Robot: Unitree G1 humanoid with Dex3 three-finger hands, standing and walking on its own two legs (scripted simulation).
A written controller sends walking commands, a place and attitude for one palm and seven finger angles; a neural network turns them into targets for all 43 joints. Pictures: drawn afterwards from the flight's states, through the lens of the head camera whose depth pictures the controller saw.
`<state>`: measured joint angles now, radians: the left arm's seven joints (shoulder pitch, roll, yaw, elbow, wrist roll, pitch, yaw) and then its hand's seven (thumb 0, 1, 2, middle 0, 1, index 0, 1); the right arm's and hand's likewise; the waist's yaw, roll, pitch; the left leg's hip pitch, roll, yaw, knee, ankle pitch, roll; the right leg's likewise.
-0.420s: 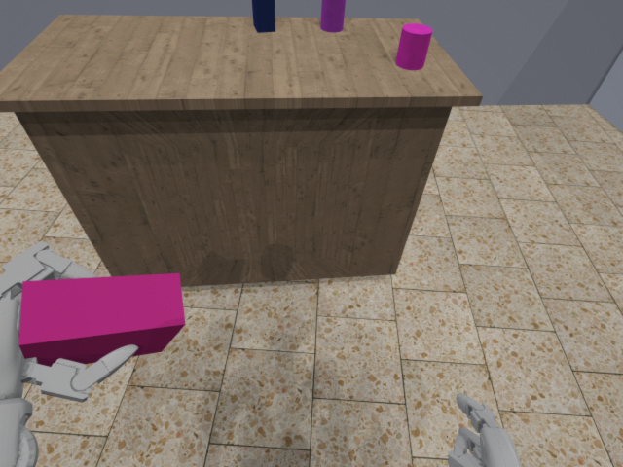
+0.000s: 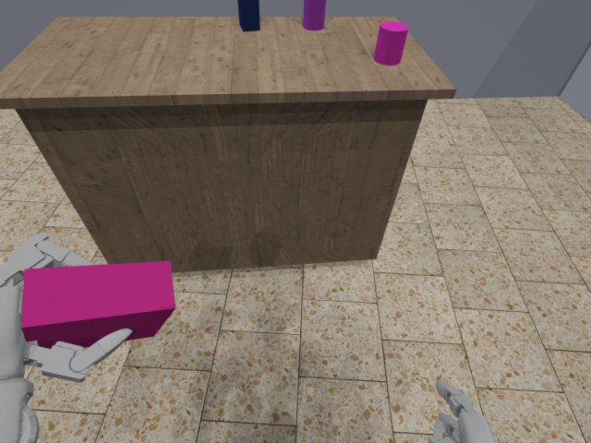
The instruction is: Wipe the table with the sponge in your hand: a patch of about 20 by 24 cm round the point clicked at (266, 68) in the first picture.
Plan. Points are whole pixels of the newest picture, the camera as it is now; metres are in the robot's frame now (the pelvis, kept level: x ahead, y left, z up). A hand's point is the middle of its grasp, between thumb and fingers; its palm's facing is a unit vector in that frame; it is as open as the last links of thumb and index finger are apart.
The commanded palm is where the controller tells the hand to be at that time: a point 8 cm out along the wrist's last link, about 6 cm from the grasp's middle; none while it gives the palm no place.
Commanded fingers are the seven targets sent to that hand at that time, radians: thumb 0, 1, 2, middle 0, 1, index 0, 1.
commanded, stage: turn to face it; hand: left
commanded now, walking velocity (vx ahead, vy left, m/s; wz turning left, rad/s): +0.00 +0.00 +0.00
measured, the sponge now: (122, 306) +0.23 +0.21 +0.13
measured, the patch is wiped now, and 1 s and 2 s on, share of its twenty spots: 0.00 0.00 0.00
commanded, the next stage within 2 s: take the last steps up to it in 1.12 s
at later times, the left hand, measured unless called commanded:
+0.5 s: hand (111, 296) +0.23 +0.21 +0.15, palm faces +0.33 -0.87 -0.37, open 9.4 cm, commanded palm +0.18 +0.26 +0.18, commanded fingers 0.00 0.10 1.30 -1.20 -1.60 -1.20 -1.60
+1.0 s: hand (120, 292) +0.23 +0.20 +0.16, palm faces +0.27 -0.86 -0.43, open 9.4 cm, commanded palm +0.18 +0.25 +0.18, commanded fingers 0.00 0.10 1.30 -1.20 -1.60 -1.20 -1.60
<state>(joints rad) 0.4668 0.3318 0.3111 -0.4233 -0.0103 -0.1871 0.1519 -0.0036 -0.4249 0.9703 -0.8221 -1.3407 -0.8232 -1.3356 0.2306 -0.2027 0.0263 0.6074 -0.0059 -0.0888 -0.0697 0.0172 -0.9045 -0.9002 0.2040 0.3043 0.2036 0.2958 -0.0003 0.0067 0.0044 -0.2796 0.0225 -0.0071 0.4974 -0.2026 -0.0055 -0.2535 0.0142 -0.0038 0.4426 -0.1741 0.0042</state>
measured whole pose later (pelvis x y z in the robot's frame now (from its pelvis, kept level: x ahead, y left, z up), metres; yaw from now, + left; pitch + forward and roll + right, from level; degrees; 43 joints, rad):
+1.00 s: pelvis -0.02 +0.00 -0.02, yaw -9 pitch +0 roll +2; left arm 0.48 0.36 0.37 -0.48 -0.02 -0.22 0.15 0.00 -0.43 0.98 -0.82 -1.34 -0.82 -1.34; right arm 0.22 -0.20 0.00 0.58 0.01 -0.08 -0.07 0.02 -0.91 -0.90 0.20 0.30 0.20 0.30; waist 0.00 -0.01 0.03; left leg -0.35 0.06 0.14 0.62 -0.26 -0.01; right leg -0.43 0.06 0.13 0.67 -0.25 0.00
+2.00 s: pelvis +0.04 +0.00 -0.01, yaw -15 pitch -1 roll +1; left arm 0.44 0.35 0.35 -0.42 0.00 -0.21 0.16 0.00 -0.43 0.98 -0.82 -1.35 -0.82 -1.34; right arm 0.20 -0.15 0.01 0.63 0.00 -0.13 -0.06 0.02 -0.91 -0.90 0.20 0.30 0.20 0.30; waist 0.00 -0.01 0.03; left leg -0.27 0.05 0.15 0.55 -0.26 0.02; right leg -0.38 -0.06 -0.08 0.92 -0.49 0.02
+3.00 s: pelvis +0.27 -0.02 +0.00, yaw -15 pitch -1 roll +3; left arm 0.48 0.35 0.34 -0.51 0.00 -0.25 0.16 0.00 -0.43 0.99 -0.82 -1.35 -0.83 -1.34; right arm 0.20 -0.24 -0.03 0.62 -0.01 -0.07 -0.06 0.02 -0.91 -0.90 0.20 0.30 0.20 0.30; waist -0.01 -0.03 0.08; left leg -0.43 0.07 0.14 0.71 -0.30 -0.01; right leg -0.17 -0.09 -0.15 0.51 -0.33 -0.03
